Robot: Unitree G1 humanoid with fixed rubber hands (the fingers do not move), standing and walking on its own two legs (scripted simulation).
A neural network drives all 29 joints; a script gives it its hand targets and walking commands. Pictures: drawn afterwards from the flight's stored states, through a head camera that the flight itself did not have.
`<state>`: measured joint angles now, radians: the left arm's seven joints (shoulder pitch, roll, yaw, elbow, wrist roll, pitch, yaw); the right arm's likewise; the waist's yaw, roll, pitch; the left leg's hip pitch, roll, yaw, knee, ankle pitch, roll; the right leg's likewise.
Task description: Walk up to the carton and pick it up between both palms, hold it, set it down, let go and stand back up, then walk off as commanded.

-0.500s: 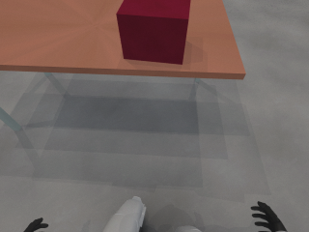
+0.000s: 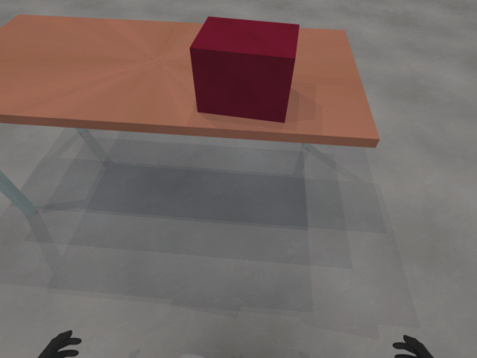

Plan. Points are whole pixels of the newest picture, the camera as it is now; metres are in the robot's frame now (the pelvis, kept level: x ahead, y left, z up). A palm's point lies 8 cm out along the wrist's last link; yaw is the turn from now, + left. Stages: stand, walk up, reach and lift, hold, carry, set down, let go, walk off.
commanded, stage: walk off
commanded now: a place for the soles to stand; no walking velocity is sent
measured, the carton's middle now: (246, 69) +0.87 +0.00 +0.00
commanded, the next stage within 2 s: stand in 0.60 s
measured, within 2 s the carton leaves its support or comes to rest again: neither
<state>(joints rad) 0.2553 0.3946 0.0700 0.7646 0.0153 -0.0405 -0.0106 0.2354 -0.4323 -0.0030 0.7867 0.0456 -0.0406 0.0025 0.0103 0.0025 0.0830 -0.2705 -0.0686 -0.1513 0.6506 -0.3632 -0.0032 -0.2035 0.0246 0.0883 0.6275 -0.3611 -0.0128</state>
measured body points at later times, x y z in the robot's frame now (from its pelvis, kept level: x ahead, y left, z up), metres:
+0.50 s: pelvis +0.02 +0.00 +0.00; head +0.04 +0.00 +0.45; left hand +0.12 +0.32 -0.09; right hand +0.16 -0.31 -0.09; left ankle +0.04 +0.14 -0.73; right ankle -0.01 -0.12 -0.73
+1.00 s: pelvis +0.00 +0.00 +0.00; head +0.00 +0.00 +0.45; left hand +0.10 +0.32 -0.09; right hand +0.15 -0.31 -0.09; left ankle +0.04 +0.14 -0.73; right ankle -0.01 -0.12 -0.73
